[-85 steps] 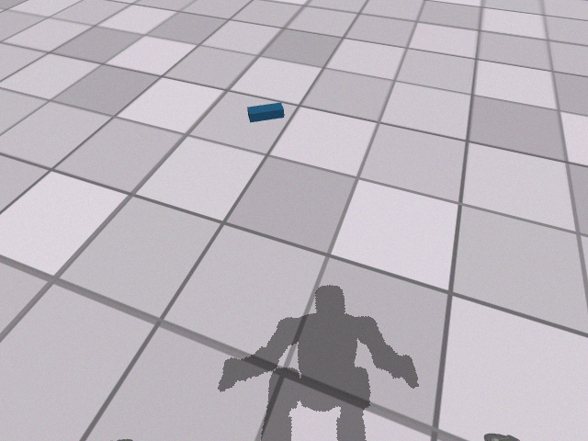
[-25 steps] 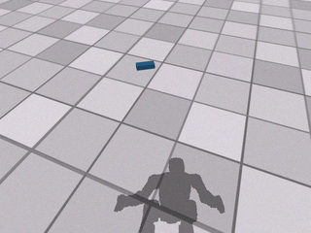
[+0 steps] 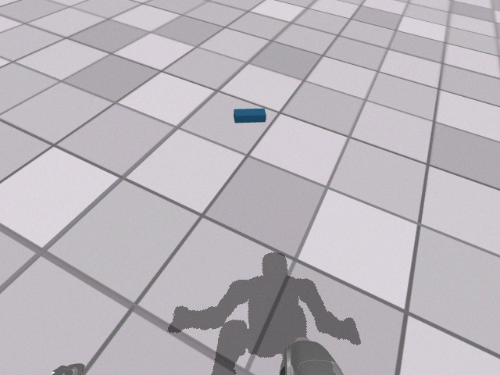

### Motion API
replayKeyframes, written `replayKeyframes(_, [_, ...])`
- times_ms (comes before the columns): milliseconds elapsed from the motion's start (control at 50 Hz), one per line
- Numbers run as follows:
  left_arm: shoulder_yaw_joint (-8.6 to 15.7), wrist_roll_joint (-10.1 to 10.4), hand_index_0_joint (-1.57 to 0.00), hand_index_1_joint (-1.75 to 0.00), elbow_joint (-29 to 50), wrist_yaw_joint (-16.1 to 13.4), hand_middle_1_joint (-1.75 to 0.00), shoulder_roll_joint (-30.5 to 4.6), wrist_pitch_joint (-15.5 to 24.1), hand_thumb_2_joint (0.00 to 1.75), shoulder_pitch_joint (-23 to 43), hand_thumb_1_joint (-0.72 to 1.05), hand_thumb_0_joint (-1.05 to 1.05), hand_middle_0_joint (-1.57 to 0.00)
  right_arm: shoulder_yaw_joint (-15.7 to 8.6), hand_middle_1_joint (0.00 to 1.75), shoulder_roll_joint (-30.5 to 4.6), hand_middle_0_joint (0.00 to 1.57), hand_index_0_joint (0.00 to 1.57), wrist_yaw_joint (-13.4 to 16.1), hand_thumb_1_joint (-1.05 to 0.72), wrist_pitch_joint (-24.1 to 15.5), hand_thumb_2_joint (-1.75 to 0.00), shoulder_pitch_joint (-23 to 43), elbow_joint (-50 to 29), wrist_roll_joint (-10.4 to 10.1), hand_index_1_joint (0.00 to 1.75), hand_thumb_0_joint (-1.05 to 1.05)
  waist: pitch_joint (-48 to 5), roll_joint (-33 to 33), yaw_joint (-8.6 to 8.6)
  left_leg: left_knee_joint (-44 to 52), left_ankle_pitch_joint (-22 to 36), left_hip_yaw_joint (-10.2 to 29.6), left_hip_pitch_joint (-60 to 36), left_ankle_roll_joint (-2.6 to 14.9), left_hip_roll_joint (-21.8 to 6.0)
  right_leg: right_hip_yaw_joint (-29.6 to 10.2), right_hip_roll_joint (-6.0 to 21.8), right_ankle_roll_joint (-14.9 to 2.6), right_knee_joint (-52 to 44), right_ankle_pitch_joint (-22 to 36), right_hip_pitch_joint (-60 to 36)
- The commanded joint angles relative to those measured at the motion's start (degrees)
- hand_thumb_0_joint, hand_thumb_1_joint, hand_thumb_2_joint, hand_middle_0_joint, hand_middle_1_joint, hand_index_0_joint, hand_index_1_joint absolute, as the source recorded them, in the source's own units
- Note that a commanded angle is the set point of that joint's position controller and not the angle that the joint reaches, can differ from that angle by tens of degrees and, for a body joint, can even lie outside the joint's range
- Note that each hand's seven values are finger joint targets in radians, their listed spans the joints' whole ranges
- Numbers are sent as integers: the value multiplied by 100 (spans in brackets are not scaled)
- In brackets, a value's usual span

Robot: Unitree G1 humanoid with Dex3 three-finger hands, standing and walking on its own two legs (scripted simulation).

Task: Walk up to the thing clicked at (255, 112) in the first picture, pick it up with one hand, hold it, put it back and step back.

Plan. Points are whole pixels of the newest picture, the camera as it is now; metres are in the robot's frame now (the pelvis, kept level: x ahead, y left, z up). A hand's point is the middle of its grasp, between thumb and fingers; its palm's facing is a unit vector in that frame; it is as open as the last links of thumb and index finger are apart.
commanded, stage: walk up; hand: left
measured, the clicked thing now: (249, 115) +1.71 -0.07 -0.75
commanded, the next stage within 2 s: none
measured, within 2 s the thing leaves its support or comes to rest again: neither
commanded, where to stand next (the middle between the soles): +1.35 -0.33 m, yaw +6 degrees
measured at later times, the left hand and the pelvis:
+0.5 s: hand (158, 262) +0.35 +0.20 -0.14, palm faces +0.02 -0.95 -0.32, open 7.4 cm; pelvis +0.29 -0.07 +0.00, yaw +3 degrees
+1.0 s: hand (181, 165) +0.64 +0.19 -0.14, palm faces -0.05 -0.94 -0.32, open 7.4 cm; pelvis +0.56 -0.09 -0.01, yaw +1 degrees
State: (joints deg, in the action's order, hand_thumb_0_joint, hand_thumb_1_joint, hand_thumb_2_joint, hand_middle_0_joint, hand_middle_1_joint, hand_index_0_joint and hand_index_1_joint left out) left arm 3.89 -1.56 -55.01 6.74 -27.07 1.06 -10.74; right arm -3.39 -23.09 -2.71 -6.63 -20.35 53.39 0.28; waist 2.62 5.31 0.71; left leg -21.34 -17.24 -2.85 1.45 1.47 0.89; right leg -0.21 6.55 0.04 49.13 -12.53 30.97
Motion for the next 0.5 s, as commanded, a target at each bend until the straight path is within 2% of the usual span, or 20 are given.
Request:
replayKeyframes(0, [218,19,-20,-30,844,54,-30,-752,131,90,1203,90,0,-20,-473,30,-1700,20,20,127,-90,-136,-90,-71,-421,-57,30,0,514,-1180,211,1149,1780,700,324,614,-1228,244,-10,-55,-925,823,326])
replayKeyframes(20, [211,22,-20,-30,929,70,-30,-683,134,90,1351,90,0,-20,-475,30,-1710,20,20,137,-90,-125,-90,-71,-432,-58,30,0,462,-1162,219,1129,1905,573,325,589,-1166,339,-101,-105,-1264,948,103])
replayKeyframes(60, [235,54,-20,-30,991,81,-30,-629,133,90,1564,90,0,-20,-481,30,-1749,20,20,182,-90,-113,-90,-111,-474,-29,30,0,430,-1178,193,1088,2027,578,475,559,-1315,312,-115,-195,-1481,1131,-412])
replayKeyframes(100, [288,72,-20,-30,974,62,-30,-622,117,90,1436,90,0,-20,-496,30,-1808,20,20,243,-90,-75,-90,-11,-523,17,30,0,254,-1259,37,673,2453,533,354,597,-1442,317,-195,-304,-1584,897,-778])
replayKeyframes(120, [346,55,-20,-30,931,33,-30,-682,108,90,1201,90,0,-20,-511,30,-1839,20,20,278,-90,-61,-90,38,-583,40,30,0,32,-1177,-102,208,3042,484,294,571,-1430,435,-378,-359,-1609,559,-1182])
replayKeyframes(140, [453,48,-20,-30,769,-12,-30,-774,98,90,538,90,0,-20,-510,30,-1816,20,20,307,-90,-46,-90,112,-618,54,30,0,-330,-965,-496,-735,3528,363,389,511,-1371,445,-464,-426,-1621,385,-1987])
replayKeyframes(160, [597,34,-20,-30,542,-92,-30,-999,127,90,-370,90,0,-20,-417,30,-1625,20,20,310,-90,-33,-90,-27,-629,67,30,0,-866,-425,-914,-2186,3403,123,943,369,-1052,404,-580,-548,-1767,-16,-3311])
replayKeyframes(180, [777,-57,-20,-30,414,-192,-30,-1415,160,90,-1279,90,0,-20,-274,30,-1236,20,20,281,-90,-24,-90,-334,-644,28,30,0,-1284,684,-1248,-4153,2039,-150,2090,221,-464,-767,150,-686,-2201,-1530,-4337])
replayKeyframes(200, [768,16,-20,-30,541,-243,-30,-1749,217,90,-1122,90,0,-20,-165,30,-920,20,20,288,-90,-53,-90,-610,-816,-78,30,0,-1275,1401,-868,-5046,-1012,77,3623,178,267,-3496,1683,-1120,-3399,-2661,-4826])
replayKeyframes(220, [748,141,-20,-30,713,-261,-30,-1696,202,90,-500,90,0,-20,-329,30,-1527,20,20,319,-90,-41,-90,-300,-704,-41,30,0,-1093,537,-814,-5667,-981,584,3619,241,-280,-3792,1855,-1562,-3703,-3342,-4125])
replayKeyframes(240, [667,182,-20,-30,790,-282,-30,-1540,214,90,-166,90,0,-20,-333,30,-1650,20,20,291,-90,-32,-90,-177,-545,-108,30,0,-656,91,-638,-5572,-505,765,3400,282,-434,-3029,1595,-1509,-3702,-2748,-3351])
replayKeyframes(260, [575,138,-20,-30,833,-289,-30,-1332,247,90,37,90,0,-20,-339,30,-1537,20,20,238,-90,-19,-90,-116,-480,-107,30,0,-287,-7,-502,-5285,-165,665,3151,286,-604,-2353,1257,-1399,-3664,-2294,-2588])
replayKeyframes(280, [516,103,-20,-30,901,-295,-30,-1159,281,90,173,90,0,-20,-324,30,-1467,20,20,213,-90,13,-90,-267,-414,-55,30,0,-78,112,-290,-4800,-13,660,3037,265,-780,-1822,961,-1166,-3686,-2079,-2149])
replayKeyframes(300, [486,90,-20,-30,919,-293,-30,-1048,312,90,222,90,0,-20,-322,30,-1414,20,20,166,-90,58,-90,-512,-325,-28,30,0,-32,209,-161,-4502,39,592,2864,195,-830,-1446,811,-1118,-3735,-1855,-1894])
replayKeyframes(320, [467,90,-20,-30,920,-280,-30,-990,338,90,183,90,0,-20,-358,30,-1413,20,20,108,-90,89,-90,-571,-279,9,30,0,43,220,-118,-4302,206,515,2790,134,-850,-1182,683,-1035,-3773,-1642,-1713])
replayKeyframes(340, [449,83,-20,-30,967,-270,-30,-990,374,90,121,90,0,-20,-374,30,-1378,20,20,57,-90,118,-90,-512,-302,38,30,0,54,193,-107,-4070,248,431,2794,63,-838,-1070,677,-1108,-3819,-1551,-1641])
replayKeyframes(360, [454,72,-20,-30,1030,-257,-30,-1018,400,90,132,90,0,-20,-379,30,-1320,20,20,14,-90,130,-90,-360,-383,75,30,0,151,228,-101,-3647,211,377,2877,-37,-921,-1008,761,-1252,-3906,-1621,-1505])
replayKeyframes(400, [467,53,-20,-30,1116,-235,-30,-1076,420,90,161,90,0,-20,-392,30,-1308,20,20,-49,-90,130,-90,2,-528,110,30,0,295,209,-137,-2900,188,220,2949,-167,-946,-824,751,-1354,-4006,-1653,-1347])
replayKeyframes(440, [475,15,-20,-30,1170,-202,-30,-1080,440,90,-16,90,0,-20,-362,30,-1212,20,20,-70,-90,88,-90,309,-658,110,30,0,170,93,-258,-2190,563,98,2877,-203,-882,-708,700,-1315,-3903,-1214,-1613])
replayKeyframes(480, [472,17,-20,-30,1149,-170,-30,-1093,426,90,-133,90,0,-20,-358,30,-1153,20,20,-70,-90,39,-90,552,-713,94,30,0,85,-21,-329,-1584,1025,-57,2525,-155,-769,-452,539,-1158,-3697,-869,-1749])
